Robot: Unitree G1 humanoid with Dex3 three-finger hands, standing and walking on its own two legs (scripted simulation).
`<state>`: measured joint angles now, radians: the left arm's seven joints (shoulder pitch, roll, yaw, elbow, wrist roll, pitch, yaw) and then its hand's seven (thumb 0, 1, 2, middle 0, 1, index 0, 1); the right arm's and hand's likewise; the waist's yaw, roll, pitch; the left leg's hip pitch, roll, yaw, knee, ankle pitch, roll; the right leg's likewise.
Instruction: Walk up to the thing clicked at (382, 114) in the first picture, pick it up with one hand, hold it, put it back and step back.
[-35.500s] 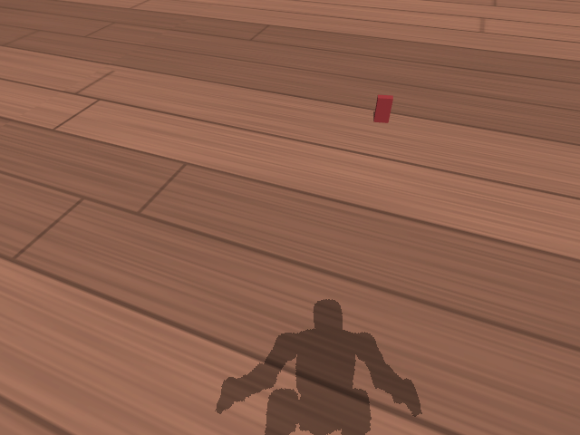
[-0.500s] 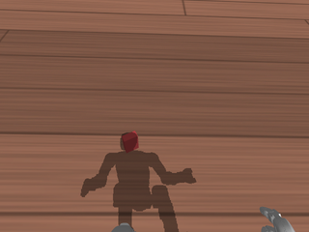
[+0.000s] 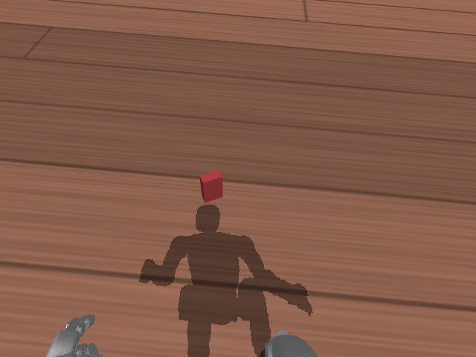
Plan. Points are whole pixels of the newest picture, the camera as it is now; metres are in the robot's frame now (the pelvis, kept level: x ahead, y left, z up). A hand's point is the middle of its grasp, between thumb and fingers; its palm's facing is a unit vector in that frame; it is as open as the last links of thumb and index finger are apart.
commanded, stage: step back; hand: left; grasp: from the side
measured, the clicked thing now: (211, 186) +0.89 +0.11 -0.67
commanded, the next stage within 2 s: stand in 1.50 s
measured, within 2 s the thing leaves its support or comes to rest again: neither
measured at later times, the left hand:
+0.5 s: hand out of the picture -0.12 +0.22 -0.12, palm faces -0.03 -0.90 -0.44, open 7.4 cm
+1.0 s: hand out of the picture -0.13 +0.21 -0.13, palm faces +0.02 -0.92 -0.40, open 7.4 cm
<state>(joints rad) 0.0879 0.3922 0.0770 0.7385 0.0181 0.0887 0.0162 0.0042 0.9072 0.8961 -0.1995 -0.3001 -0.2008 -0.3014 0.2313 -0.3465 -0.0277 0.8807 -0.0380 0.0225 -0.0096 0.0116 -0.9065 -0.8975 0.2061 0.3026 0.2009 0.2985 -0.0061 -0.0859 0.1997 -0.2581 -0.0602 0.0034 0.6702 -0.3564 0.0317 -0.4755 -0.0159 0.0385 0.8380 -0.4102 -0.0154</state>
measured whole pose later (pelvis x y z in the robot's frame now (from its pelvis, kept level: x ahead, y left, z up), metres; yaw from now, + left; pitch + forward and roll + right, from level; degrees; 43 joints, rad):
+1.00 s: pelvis -0.19 -0.08 +0.01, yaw +1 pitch -2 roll +1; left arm 0.25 0.40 0.07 0.96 0.02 -0.02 -0.03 0.01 0.91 0.90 -0.20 -0.30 -0.20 -0.30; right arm 0.26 -0.39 -0.06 0.95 -0.04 -0.01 0.03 0.01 -0.90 -0.90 0.21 0.30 0.20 0.30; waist -0.01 0.00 0.05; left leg -0.22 0.03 -0.02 0.60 -0.35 -0.01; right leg -0.31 -0.02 -0.03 0.63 -0.33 -0.02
